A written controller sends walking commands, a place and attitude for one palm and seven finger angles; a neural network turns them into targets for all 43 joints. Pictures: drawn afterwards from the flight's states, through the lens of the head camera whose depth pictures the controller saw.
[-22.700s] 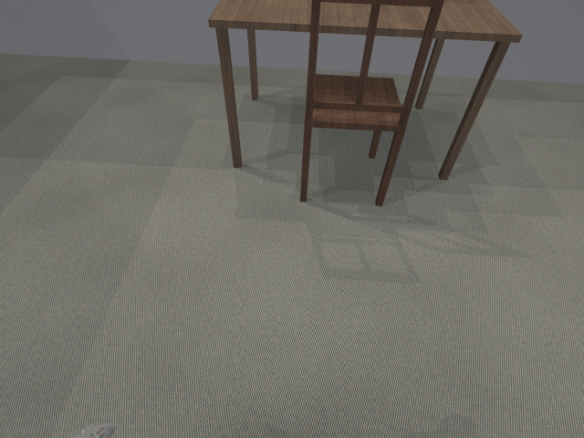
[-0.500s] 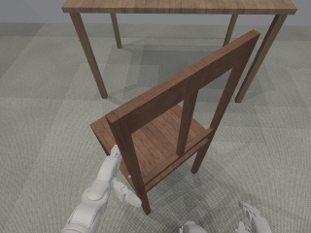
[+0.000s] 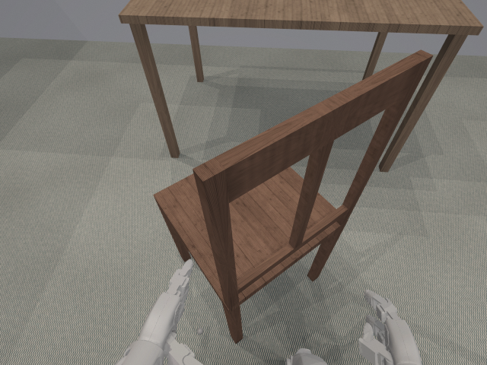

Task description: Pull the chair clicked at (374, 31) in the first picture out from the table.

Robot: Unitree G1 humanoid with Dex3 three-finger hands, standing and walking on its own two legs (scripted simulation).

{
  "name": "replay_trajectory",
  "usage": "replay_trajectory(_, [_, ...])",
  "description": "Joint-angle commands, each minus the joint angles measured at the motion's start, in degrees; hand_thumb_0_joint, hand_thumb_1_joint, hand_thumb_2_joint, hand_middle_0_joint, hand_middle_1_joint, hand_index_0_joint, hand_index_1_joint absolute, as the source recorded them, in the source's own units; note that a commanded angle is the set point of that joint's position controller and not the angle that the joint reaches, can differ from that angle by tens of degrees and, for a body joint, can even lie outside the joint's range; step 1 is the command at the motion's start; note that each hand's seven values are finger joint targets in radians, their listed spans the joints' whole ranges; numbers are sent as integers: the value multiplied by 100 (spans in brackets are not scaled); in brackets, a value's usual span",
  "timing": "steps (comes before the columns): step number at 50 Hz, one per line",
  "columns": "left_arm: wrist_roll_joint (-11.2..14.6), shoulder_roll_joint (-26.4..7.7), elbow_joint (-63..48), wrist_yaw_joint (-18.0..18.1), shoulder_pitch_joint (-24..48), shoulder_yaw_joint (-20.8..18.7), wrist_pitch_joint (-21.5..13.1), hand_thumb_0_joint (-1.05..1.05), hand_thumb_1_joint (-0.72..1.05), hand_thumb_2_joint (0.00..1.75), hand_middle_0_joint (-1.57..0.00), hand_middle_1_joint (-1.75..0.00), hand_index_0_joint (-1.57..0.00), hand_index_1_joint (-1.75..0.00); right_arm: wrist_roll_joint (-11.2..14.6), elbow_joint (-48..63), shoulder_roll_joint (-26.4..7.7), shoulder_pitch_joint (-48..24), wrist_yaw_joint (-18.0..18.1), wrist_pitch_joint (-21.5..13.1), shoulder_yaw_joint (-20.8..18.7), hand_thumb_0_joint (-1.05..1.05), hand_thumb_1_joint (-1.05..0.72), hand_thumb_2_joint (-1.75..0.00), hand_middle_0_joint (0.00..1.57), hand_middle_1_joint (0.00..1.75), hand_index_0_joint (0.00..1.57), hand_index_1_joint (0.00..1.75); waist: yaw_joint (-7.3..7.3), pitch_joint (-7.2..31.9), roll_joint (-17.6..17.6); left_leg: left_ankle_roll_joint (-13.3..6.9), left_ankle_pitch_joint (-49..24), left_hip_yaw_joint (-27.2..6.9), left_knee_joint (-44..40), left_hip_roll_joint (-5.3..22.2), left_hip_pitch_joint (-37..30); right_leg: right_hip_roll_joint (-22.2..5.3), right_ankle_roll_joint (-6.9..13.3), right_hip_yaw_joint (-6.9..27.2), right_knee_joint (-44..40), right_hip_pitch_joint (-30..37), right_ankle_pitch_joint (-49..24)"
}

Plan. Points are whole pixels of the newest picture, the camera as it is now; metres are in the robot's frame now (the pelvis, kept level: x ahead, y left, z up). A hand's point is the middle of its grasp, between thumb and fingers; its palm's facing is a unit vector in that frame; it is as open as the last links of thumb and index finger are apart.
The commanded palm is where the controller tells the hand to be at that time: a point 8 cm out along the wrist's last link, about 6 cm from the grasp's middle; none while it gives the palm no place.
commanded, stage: draw the fingers out of the gap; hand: left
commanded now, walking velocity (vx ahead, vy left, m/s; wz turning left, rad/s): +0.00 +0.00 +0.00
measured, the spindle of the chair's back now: (306, 203) +0.41 -0.11 +0.00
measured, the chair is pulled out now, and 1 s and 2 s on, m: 0.55 0.55 0.55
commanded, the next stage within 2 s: draw the hand back to the body in 0.16 s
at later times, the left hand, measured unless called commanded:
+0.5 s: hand (167, 329) +0.18 +0.11 +0.04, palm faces -0.01 -1.00 +0.05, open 17.5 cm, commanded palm +0.14 +0.16 +0.04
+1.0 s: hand (90, 323) +0.17 +0.18 +0.10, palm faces +0.20 -0.92 -0.33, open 15.9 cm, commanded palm +0.14 +0.23 +0.14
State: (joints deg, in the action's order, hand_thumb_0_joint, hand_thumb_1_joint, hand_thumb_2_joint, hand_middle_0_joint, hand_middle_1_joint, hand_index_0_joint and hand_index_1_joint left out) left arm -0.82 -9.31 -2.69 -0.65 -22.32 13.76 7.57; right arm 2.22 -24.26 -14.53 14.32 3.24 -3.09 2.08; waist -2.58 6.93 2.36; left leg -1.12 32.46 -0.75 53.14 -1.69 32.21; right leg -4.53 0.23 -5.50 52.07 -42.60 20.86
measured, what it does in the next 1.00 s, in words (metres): stands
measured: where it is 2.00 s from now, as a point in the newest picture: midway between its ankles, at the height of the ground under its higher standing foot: outside the picture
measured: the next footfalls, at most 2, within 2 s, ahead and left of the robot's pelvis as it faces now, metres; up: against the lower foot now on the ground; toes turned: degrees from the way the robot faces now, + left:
none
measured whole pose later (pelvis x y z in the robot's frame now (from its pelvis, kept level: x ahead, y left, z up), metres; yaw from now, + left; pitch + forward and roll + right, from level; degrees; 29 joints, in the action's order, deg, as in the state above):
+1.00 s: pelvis +0.01 +0.00 +0.02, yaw +0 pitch +5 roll -1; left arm 3.7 -15.8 -28.3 8.4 -42.5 -1.6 -0.8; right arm 2.2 -27.5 -13.5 16.2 6.1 -4.7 -0.3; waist 1.4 5.0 4.8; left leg -0.9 30.5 -1.6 45.4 -0.9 20.1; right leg -3.6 0.0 -6.5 44.5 -30.1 19.5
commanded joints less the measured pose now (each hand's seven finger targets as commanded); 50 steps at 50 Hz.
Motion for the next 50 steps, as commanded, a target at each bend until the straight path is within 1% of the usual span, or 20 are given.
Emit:
replay_trajectory(1, [-50,-127,-1685,36,-358,34,-294,0,-55,20,0,0,0,0,25,1094,-660,-195,71,-326,-362,0,-90,-90,20,30,20,30,-99,1011,-410,25,-2087,-167,-775,84,423,63,105,172,-464,1618,-1307])
replay_trajectory(5, [-181,-85,-1901,63,-654,232,-245,0,-55,20,0,0,0,0,19,1214,-677,-200,86,-340,-368,0,-90,-90,20,30,20,30,-116,698,-373,21,-1853,-235,-718,83,596,91,112,121,-391,1244,-906])
replay_trajectory(14, [-349,-149,-2658,201,-1714,268,-255,0,-55,20,0,0,0,0,39,1520,-584,-90,114,-290,-430,0,-90,-90,20,30,20,30,0,928,-355,46,-1898,-200,-507,71,748,129,124,147,-121,1102,-842])
replay_trajectory(15, [623,452,-3411,255,-1204,52,-921,0,-55,20,0,0,0,0,45,1455,-490,-294,106,-486,-355,0,-90,-90,20,30,20,30,18,782,-479,145,-1868,-245,-396,-9,911,160,129,-6,-97,936,-958])
replay_trajectory(16, [591,124,-3177,282,-1456,-140,-1248,0,-55,20,0,0,0,0,34,1269,-523,-169,106,-581,-379,0,-90,-90,20,30,20,30,60,973,-440,161,-1895,-228,-317,6,877,192,136,38,25,939,-942])
replay_trajectory(17, [718,187,-3188,280,-1671,-187,-1477,0,-55,20,0,0,0,0,45,1239,-507,-140,79,-638,-391,0,-90,-90,20,30,20,30,98,983,-384,184,-1948,-223,-292,7,907,182,128,50,55,920,-999])
replay_trajectory(19, [760,75,-3272,275,-1627,-343,-1985,0,-55,20,0,0,0,0,45,1108,-474,-119,18,-715,-435,0,-90,-90,20,30,20,30,123,1008,-236,260,-2052,-224,-184,41,988,196,147,58,233,804,-1023])
replay_trajectory(20, [725,-21,-3171,276,-1789,-481,-2224,0,-55,20,0,0,0,0,45,1024,-462,-168,-23,-730,-475,0,-90,-90,20,30,20,30,206,961,-91,291,-2178,-228,-128,61,1054,203,177,62,357,728,-1055])
replay_trajectory(22, [649,208,-3059,162,-1854,-220,-2765,0,-55,20,0,0,0,0,53,945,-412,-233,-141,-746,-519,0,-90,-90,20,30,20,30,150,862,-154,329,-2158,-216,48,118,1180,223,155,61,535,395,-943])
replay_trajectory(24, [516,5,-2977,4,-1734,-276,-3278,0,-55,20,0,0,0,0,29,838,-406,-326,-257,-723,-571,0,-90,-90,20,30,20,30,130,807,-190,299,-1797,-218,225,138,1519,205,163,115,706,172,-648])
replay_trajectory(25, [437,-137,-2763,-86,-2023,-402,-3265,0,-55,20,0,0,0,0,47,868,-442,-409,-281,-671,-597,0,-90,-90,20,30,20,30,229,821,-108,272,-1754,-223,175,143,1541,199,188,155,695,240,-566])
replay_trajectory(27, [509,-218,-3161,-277,-2153,-427,-2974,0,-55,20,0,0,0,0,124,1149,-475,-395,-288,-547,-594,0,-90,-90,20,30,20,30,245,1092,17,236,-1568,-194,-44,138,1295,186,174,198,474,582,-409])
replay_trajectory(31, [889,-602,-3892,-251,-2117,-1115,-2368,0,-55,20,0,0,0,0,206,1325,-419,-409,-53,-379,-524,0,-90,-90,20,30,20,30,253,1237,-429,143,-1563,-204,-312,127,1150,215,127,190,119,1248,-606])
replay_trajectory(34, [1156,-597,-4178,-192,-1976,-1328,-2395,0,-55,20,0,0,0,0,226,1192,-370,-333,67,-476,-496,0,-90,-90,20,30,20,30,185,1118,-533,127,-1705,-181,-341,124,996,223,76,184,-67,1385,-897])
replay_trajectory(39, [1297,-719,-3681,-434,-2033,-1624,-2419,0,-37,29,-2,-4,-2,-4,233,884,-420,-331,108,-738,-475,0,-90,-90,20,30,20,30,127,840,-517,115,-1746,-164,-521,137,735,160,37,185,-412,1590,-1016])
replay_trajectory(40, [592,-1533,-3257,284,-2769,-2241,-1781,0,-33,31,-3,-5,-3,-5,103,860,-364,-179,232,-523,-580,0,-90,-90,20,30,20,30,554,1027,-124,165,-1986,-171,-927,324,459,-37,197,401,-612,2171,-1055])
replay_trajectory(41, [542,-800,-3749,461,-2670,-1619,-1562,0,-30,32,-4,-5,-4,-5,54,977,-318,-100,244,-476,-472,0,-90,-90,20,30,20,30,336,751,17,215,-2113,-144,-1091,299,246,-62,155,273,-704,2245,-1260])
replay_trajectory(45, [423,-1186,-3949,923,-2244,-1956,-1226,0,-15,39,-5,-8,-5,-8,23,768,-332,-312,308,-402,-428,0,-90,-90,20,30,20,30,395,469,-69,195,-2377,-193,-1423,345,-214,-39,173,202,-1077,2674,-1490])
replay_trajectory(48, [377,-1239,-3990,1076,-1839,-2008,-1192,0,-4,44,-7,-10,-7,-10,-16,604,-368,-365,340,-538,-387,0,-90,-90,20,30,20,30,400,150,83,210,-2456,-236,-1833,369,-704,-56,166,158,-1353,2844,-1448])
replay_trajectory(50, [373,-1411,-3819,1151,-1607,-2251,-1175,0,3,48,-8,-12,-8,-12,-19,451,-391,-462,348,-602,-363,0,-90,-90,20,30,20,30,430,-44,0,197,-2405,-245,-2026,351,-860,-32,179,168,-1614,3030,-1428])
